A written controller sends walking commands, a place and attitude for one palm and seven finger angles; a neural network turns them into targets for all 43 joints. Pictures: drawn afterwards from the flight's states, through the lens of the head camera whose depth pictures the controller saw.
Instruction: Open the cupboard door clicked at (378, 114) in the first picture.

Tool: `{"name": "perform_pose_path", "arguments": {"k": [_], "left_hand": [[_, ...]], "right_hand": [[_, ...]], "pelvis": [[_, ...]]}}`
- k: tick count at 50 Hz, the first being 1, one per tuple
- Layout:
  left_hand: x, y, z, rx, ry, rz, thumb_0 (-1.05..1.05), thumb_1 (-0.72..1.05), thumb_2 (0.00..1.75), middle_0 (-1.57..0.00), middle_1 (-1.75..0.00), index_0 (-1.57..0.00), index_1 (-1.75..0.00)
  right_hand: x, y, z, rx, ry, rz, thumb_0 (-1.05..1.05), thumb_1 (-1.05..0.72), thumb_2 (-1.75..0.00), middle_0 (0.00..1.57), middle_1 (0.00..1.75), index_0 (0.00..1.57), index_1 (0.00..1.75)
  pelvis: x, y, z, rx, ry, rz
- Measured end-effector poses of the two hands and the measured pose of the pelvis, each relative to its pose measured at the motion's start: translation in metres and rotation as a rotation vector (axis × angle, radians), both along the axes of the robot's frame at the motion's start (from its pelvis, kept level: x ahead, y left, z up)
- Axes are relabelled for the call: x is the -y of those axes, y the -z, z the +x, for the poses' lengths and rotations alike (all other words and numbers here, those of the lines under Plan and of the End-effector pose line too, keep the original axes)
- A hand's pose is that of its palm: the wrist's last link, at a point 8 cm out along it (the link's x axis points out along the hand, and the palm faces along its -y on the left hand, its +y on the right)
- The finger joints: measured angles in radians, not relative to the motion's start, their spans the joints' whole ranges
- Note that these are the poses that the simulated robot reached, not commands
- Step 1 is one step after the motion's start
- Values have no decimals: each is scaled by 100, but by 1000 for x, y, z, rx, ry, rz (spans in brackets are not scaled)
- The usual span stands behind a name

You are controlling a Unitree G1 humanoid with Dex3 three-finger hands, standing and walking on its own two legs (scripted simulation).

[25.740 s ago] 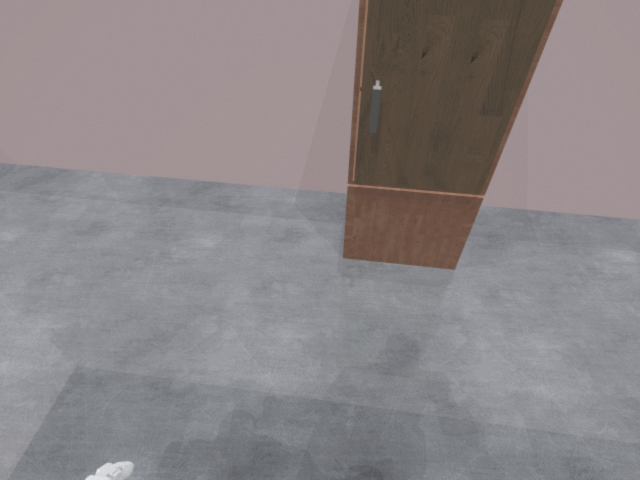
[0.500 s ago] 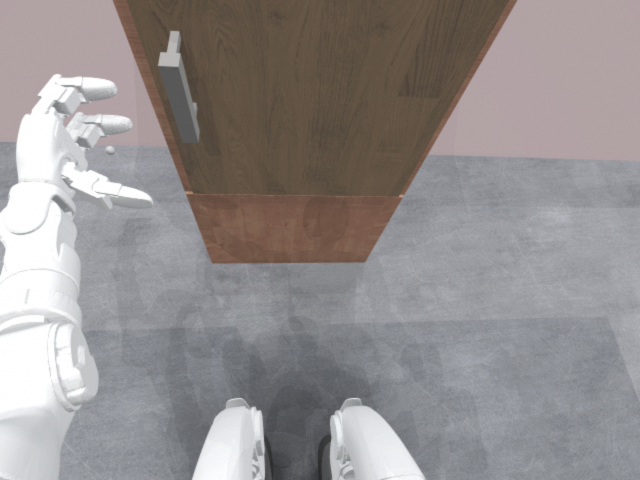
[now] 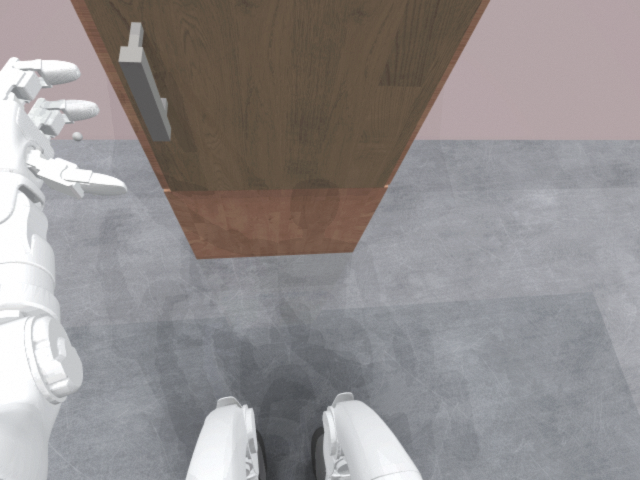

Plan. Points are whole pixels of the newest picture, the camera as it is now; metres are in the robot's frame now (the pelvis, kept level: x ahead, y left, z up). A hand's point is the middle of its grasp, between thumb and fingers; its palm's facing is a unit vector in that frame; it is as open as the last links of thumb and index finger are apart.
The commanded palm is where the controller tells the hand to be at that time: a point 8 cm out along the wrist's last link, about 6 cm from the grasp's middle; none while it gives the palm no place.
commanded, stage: move the hooked fingers beside the handle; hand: left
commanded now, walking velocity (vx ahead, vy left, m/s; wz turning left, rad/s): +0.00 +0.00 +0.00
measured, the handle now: (149, 86) +0.58 +0.17 +0.06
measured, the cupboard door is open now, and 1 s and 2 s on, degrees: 0 0 0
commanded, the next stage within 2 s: slide the fingers in behind the handle in 0.50 s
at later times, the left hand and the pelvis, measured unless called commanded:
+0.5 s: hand (80, 138) +0.51 +0.24 +0.05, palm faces +0.04 -1.00 -0.02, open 14.0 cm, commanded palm +0.49 +0.27 +0.05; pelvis -0.01 +0.01 +0.00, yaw +1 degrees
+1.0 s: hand (107, 132) +0.52 +0.21 +0.05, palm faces +0.04 -1.00 -0.01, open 14.0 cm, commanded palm +0.50 +0.24 +0.05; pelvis +0.00 +0.01 +0.00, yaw +0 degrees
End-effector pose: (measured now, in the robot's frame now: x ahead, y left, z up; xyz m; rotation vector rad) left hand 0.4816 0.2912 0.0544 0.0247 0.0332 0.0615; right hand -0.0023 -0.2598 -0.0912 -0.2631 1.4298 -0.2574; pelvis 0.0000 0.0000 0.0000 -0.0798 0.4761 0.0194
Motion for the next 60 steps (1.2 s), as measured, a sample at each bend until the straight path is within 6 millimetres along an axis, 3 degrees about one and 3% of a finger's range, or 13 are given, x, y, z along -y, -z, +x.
{"name": "perform_pose_path", "arguments": {"k": [8,16,38,60], "left_hand": [[-2,-7,-8,8,18,-7,-1,-50,30,-30,-120,-30,-120],[3,1,-8,-5,22,-18,-1,-50,30,-30,-120,-30,-120],[10,3,9,-1,31,-17,-1,-50,30,-30,-120,-30,-120],[36,6,10,12,18,-16,-1,-50,30,-30,-120,-30,-120]], "right_hand": [[1,-3,18,35,-28,-9,1,-90,-90,20,30,21,30],[2,-3,29,76,-53,-27,1,-90,-90,20,30,21,30],[-12,2,-7,-19,-3,-4,1,-90,-90,20,30,21,30],[-9,3,10,16,-14,12,1,-90,-90,20,30,21,30]], "pelvis": [[-2,-3,1,17,-15,-5],[-5,-1,-3,19,-19,-9],[-11,4,-4,-3,-12,-17],[-7,2,1,1,-12,-8]]}}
